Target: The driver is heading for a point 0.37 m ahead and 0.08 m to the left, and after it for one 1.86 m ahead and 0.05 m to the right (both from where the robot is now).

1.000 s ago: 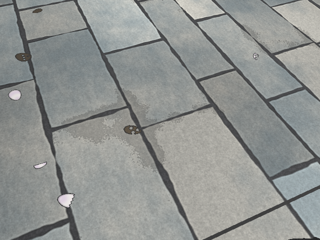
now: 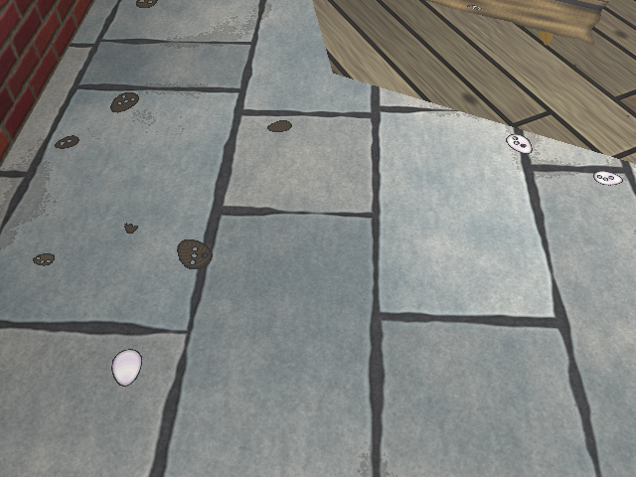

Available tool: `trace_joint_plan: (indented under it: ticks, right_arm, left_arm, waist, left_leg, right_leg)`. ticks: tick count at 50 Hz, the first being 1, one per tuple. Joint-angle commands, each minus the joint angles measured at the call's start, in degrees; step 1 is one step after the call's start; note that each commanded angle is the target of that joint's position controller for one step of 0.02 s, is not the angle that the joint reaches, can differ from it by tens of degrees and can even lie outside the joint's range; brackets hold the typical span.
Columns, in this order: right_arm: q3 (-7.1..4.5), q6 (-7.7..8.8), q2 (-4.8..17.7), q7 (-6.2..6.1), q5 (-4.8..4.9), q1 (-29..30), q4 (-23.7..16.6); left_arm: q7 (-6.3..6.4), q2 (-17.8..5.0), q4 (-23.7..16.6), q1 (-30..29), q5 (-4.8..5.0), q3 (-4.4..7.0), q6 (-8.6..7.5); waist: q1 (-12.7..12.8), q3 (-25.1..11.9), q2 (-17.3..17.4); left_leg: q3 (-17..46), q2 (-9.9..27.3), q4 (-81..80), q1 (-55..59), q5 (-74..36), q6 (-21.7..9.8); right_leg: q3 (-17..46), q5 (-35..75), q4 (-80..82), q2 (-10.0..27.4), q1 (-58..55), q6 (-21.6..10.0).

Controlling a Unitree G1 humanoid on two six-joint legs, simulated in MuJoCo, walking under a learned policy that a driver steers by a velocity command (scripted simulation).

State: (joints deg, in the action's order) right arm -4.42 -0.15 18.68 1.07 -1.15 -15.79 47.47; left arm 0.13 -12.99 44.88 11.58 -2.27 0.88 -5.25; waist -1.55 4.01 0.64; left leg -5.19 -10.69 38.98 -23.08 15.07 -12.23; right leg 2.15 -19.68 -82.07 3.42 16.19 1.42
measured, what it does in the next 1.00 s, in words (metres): walks ahead: right foot, then left foot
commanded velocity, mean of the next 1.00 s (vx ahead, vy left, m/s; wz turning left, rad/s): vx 1.00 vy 0.00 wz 0.22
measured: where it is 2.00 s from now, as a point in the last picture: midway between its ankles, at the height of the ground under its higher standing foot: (294, 85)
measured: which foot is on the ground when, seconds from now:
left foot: down 0.00-0.32, up 0.34-0.72, down 0.74-1.00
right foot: up 0.00-0.30, down 0.32-0.72, up 0.74-1.00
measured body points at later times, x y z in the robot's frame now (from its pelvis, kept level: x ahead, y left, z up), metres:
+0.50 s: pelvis +0.46 -0.03 +0.03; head +0.48 -0.02 +0.48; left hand +0.39 +0.27 -0.08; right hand +0.73 -0.23 -0.06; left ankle +0.37 +0.05 -0.61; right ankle +0.51 -0.15 -0.71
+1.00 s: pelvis +0.87 +0.16 +0.03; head +0.89 +0.16 +0.48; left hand +1.00 +0.46 -0.07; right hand +0.91 -0.14 -0.09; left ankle +0.74 +0.22 -0.71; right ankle +1.01 +0.06 -0.62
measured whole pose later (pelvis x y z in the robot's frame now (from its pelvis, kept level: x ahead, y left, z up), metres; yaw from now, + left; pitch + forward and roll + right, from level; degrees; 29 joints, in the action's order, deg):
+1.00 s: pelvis +0.87 +0.16 +0.03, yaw +9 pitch +1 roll +2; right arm -3.2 6.2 18.5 -0.1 -1.1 -25.7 50.5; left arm -3.9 -19.6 42.2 8.2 -1.3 3.7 0.0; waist -2.8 0.1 -2.8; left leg -11.9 -1.3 15.8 2.6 19.6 -0.3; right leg -2.5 -4.9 -63.2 5.6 44.4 -4.3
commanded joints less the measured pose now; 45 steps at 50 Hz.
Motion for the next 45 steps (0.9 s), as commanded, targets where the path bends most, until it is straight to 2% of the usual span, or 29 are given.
trace_joint_plan:
  ticks: [1, 2, 4, 7, 11, 13, 14, 15, 16, 17, 18, 19, 20, 21, 24, 27, 28, 30, 32, 34, 35, 36, 37, 38, 39, 40, 41, 44, 45]
  right_arm:
    - [-2.14, 2.51, 8.1, -1.51, 0.38, -3.5, -2.7]
    - [-1.56, 3.26, 6.9, -1.45, 0.74, -3.1, -2.9]
    - [-1.63, 4.44, 7.5, -1.08, 1.03, -3.9, -3.1]
    - [-2.15, 4.71, 8.0, -0.53, 0.99, -6.5, -2.9]
    - [-2.93, 4.57, 9.2, -0.29, 1.47, -9.7, -2.3]
    - [-3.28, 4.49, 10.5, -0.86, 1.38, -7.7, -2.9]
    - [-3.63, 4.53, 12.4, -0.84, 0.95, -6.6, -3.1]
    - [-3.95, 4.71, 14.2, -0.56, 0.61, -3.5, -3.6]
    - [-2.75, 5.42, 9.9, -0.37, 0.30, -1.1, -4.9]
    - [-0.01, 5.64, -0.7, -0.56, 1.56, -3.1, -7.6]
    - [0.89, 5.08, 1.6, -0.76, 2.50, -7.8, -9.6]
    - [0.40, 3.88, 5.4, -0.94, 0.90, -3.3, -7.5]
    - [0.23, 3.24, 6.1, -0.18, -0.03, -0.6, -7.5]
    - [0.46, 2.91, 5.1, 0.81, -0.99, 1.8, -7.7]
    - [2.49, 2.27, -0.4, 2.44, -1.89, 4.3, -10.3]
    - [3.21, 2.46, 1.4, 2.85, -2.44, 12.0, -14.4]
    - [3.65, 2.76, 2.1, 3.26, -2.60, 14.7, -15.7]
    - [4.89, 3.56, 1.0, 4.38, -1.75, 19.4, -16.7]
    - [4.79, 3.82, 1.8, 4.14, -1.16, 19.8, -16.3]
    - [3.57, 4.09, 4.5, 2.50, -1.42, 15.8, -14.7]
    - [2.68, 4.36, 5.8, 1.50, -1.85, 7.1, -12.0]
    - [1.51, 4.59, 7.9, 0.34, -2.50, -2.7, -9.1]
    - [-0.06, 4.90, 13.0, -1.01, -3.81, -11.9, -7.8]
    - [-0.68, 4.60, 15.9, -1.60, -4.28, -11.4, -8.8]
    - [-0.41, 4.16, 12.1, -1.70, -2.66, -6.8, -8.6]
    - [0.70, 4.59, 7.2, -1.62, -1.91, -2.3, -8.4]
    - [1.09, 5.01, 4.9, -1.27, -1.77, -0.2, -7.7]
    - [1.95, 6.45, 0.8, -1.16, -0.23, -0.7, -4.8]
    - [1.80, 7.06, 1.3, -1.02, 0.31, -1.4, -4.0]
  left_arm:
    - [0.14, -8.5, -6.9, -0.5, -1.74, 0.96, -0.27]
    - [-0.09, -8.1, -6.8, -0.3, -2.09, 0.76, 1.03]
    - [-0.70, -7.1, -9.2, -5.2, -1.98, 0.17, 2.15]
    - [-1.51, -5.1, -13.2, -15.2, -0.46, -1.03, 1.94]
    - [-1.41, -6.8, -15.6, -18.9, 0.67, -0.83, 1.33]
    - [-0.77, -9.1, -14.6, -14.2, 0.69, 0.08, 1.04]
    - [-0.06, -12.1, -12.7, -7.4, 0.92, 1.36, 0.87]
    - [0.85, -14.5, -10.2, 3.9, 1.20, 2.66, 0.67]
    - [2.17, -18.1, -7.7, 16.8, 0.22, 4.23, 0.53]
    - [2.51, -21.6, -6.8, 20.2, -2.43, 4.92, 0.37]
    - [1.63, -21.6, -7.8, 12.2, -1.75, 5.47, 0.66]
    - [1.28, -14.2, -9.4, 4.7, -1.21, 4.28, 1.05]
    - [1.05, -10.7, -8.7, 2.9, -0.86, 3.45, 1.29]
    - [0.76, -9.3, -6.9, 4.3, -1.13, 3.04, 1.18]
    - [-0.47, -6.3, -0.4, 10.3, -0.04, 1.91, -0.90]
    - [-0.90, -9.2, 1.4, 11.0, 1.19, 2.45, -1.80]
    - [-1.02, -9.7, 1.4, 10.1, 1.50, 2.58, -1.70]
    - [-1.30, -11.2, 1.5, 10.4, 1.89, 3.01, -1.62]
    - [-1.65, -15.0, 2.2, 12.2, 2.00, 3.93, -1.63]
    - [-1.58, -16.9, 3.3, 14.2, 2.09, 4.22, -1.42]
    - [-1.32, -17.7, 3.8, 14.4, 2.15, 4.36, -1.05]
    - [-1.22, -17.3, 3.5, 13.8, 2.39, 4.24, -0.93]
    - [-1.22, -10.9, 1.8, 14.1, 1.82, 2.84, -0.93]
    - [-1.10, -4.8, -0.7, 19.5, 3.80, 1.72, -0.49]
    - [-0.86, -9.3, -1.0, 14.1, 3.17, 2.61, 0.31]
    - [-1.17, -9.7, -1.4, 9.8, 2.52, 2.84, 0.79]
    - [-1.70, -8.6, -0.9, 9.1, 2.27, 2.67, 1.26]
    - [-2.97, -5.5, -0.3, 8.6, 1.05, 2.61, 4.16]
    - [-3.33, -4.6, -2.0, 6.5, 0.92, 2.40, 4.77]
  waist:
    - [3.0, -1.5, -7.0]
    - [3.9, -1.0, -6.6]
    - [3.1, 0.8, -5.3]
    - [-0.9, 2.3, -2.0]
    - [-4.3, -0.9, 2.0]
    - [-1.6, -3.9, 2.5]
    - [1.9, -8.6, 2.4]
    - [9.1, -13.9, 2.2]
    - [14.9, -20.3, -0.4]
    - [11.4, -24.3, -16.8]
    - [5.0, -26.2, -24.7]
    - [4.9, -16.4, -12.8]
    - [4.4, -10.5, -5.8]
    - [4.4, -7.9, -2.8]
    - [2.1, -3.4, -5.8]
    - [0.5, 0.8, -5.2]
    - [-0.2, 1.6, -4.9]
    - [1.1, 2.5, -3.7]
    - [1.0, 2.0, -4.1]
    - [-1.2, -2.6, -4.2]
    - [-5.5, -8.1, -4.1]
    - [-10.3, -13.3, -4.0]
    - [-11.8, -21.1, 5.0]
    - [-6.7, -28.2, 14.5]
    - [-6.1, -20.6, 9.0]
    - [-4.3, -10.8, 5.2]
    - [-2.3, -6.8, 3.7]
    - [1.6, -2.2, 4.1]
    - [2.3, -1.3, 5.4]
  left_leg:
    - [35.6, 17.7, -26.7, 15.2, -0.8, -9.0]
    - [32.3, 15.5, -27.2, 10.5, -2.4, -8.7]
    - [28.1, 12.4, -29.1, 4.3, -5.7, -8.3]
    - [25.5, 9.2, -29.3, 3.0, -13.9, -5.1]
    - [27.6, 11.4, -25.6, 13.0, -27.7, -1.7]
    - [28.5, 11.5, -19.6, 16.0, -37.1, 1.0]
    - [28.3, 11.2, -11.3, 17.5, -44.7, 2.4]
    - [27.2, 9.8, 1.6, 14.0, -45.3, 3.6]
    - [24.3, 7.1, 19.1, 5.3, -34.5, 4.3]
    - [18.5, 0.9, 37.0, -11.8, 14.7, 5.0]
    - [15.2, 3.7, 43.7, -19.4, 11.9, 4.6]
    - [13.1, 8.4, 43.4, -21.0, 4.7, 4.8]
    - [11.3, 10.6, 40.4, -19.9, 1.2, 5.5]
    - [11.2, 11.8, 38.0, -17.9, 0.3, 5.9]
    - [14.4, 12.2, 32.8, -17.2, 1.4, 6.5]
    - [12.8, 12.7, 22.1, -22.7, -2.3, 8.0]
    - [9.1, 14.5, 14.8, -20.2, -6.4, 8.7]
    - [3.6, 13.1, 2.8, -6.1, -12.7, 9.3]
    - [2.7, 11.7, -0.3, 1.3, -13.3, 9.1]
    - [2.6, 9.2, -3.7, 7.7, -8.6, 8.1]
    - [2.4, 7.4, -5.7, 17.8, -6.4, 7.6]
    - [4.8, 10.4, -6.1, 31.5, -5.2, 7.3]
    - [20.5, 25.4, -8.5, 43.3, 14.6, 6.7]
    - [47.3, 38.5, -19.6, 48.0, 30.7, 3.4]
    - [48.5, 35.8, -25.0, 40.5, 33.2, 3.0]
    - [37.2, 32.8, -24.2, 32.4, 23.7, 3.4]
    - [29.6, 30.2, -25.0, 26.5, 12.8, 3.9]
    - [14.5, 25.7, -28.8, 18.3, -1.0, 6.8]
    - [12.0, 26.8, -29.7, 18.3, -5.4, 6.5]
  right_leg:
    - [3.0, -0.1, 5.6, 3.4, 22.7, 1.1]
    - [2.5, -0.8, 9.1, 4.3, 20.2, 2.1]
    - [0.0, 1.8, 19.1, 5.0, 18.1, 3.5]
    - [-2.2, 17.8, 36.0, 2.7, 14.9, 3.3]
    - [-2.0, 25.9, 48.2, -1.0, 10.6, 1.1]
    - [-1.1, 22.4, 52.8, -3.4, 1.8, 0.2]
    - [-0.9, 17.0, 51.7, -4.9, -5.9, -0.5]
    - [-1.3, 12.6, 51.3, -4.1, -17.8, -1.0]
    - [5.3, -0.8, 49.5, 3.4, -31.9, -2.3]
    - [29.7, -21.1, 57.5, 19.8, -42.8, -4.6]
    - [53.1, -29.8, 68.4, 24.3, -39.5, -8.4]
    - [43.2, -32.7, 68.8, 20.6, -30.2, -8.5]
    - [31.7, -21.5, 67.7, 17.9, -22.7, -8.1]
    - [24.7, -11.7, 68.0, 14.6, -17.6, -7.6]
    - [15.8, 0.7, 70.2, 10.7, -10.3, -8.6]
    - [11.3, 7.7, 74.7, 10.3, -8.9, -11.3]
    - [8.6, 9.7, 76.6, 8.7, -6.8, -11.2]
    - [4.4, 17.4, 80.9, 6.1, 1.5, -10.4]
    - [4.2, 28.2, 81.0, 7.9, -0.1, -10.7]
    - [2.3, 49.0, 70.4, 8.0, -7.7, -9.8]
    - [1.2, 54.7, 58.1, 6.6, -7.8, -9.0]
    - [0.7, 47.1, 43.0, 4.0, 0.0, -8.1]
    - [-0.6, 16.9, 22.0, -0.5, 10.6, -7.8]
    - [2.0, -8.3, 5.1, -4.8, 23.0, -7.8]
    - [2.4, -1.9, 1.9, -2.5, 28.6, -8.2]
    - [2.0, 3.1, 4.9, 0.1, 30.1, -8.0]
    - [1.7, 5.0, 7.3, 1.8, 28.2, -7.4]
    - [1.4, 6.0, 9.8, 4.3, 25.1, -5.8]
    - [1.0, 7.1, 10.6, 4.8, 27.0, -5.5]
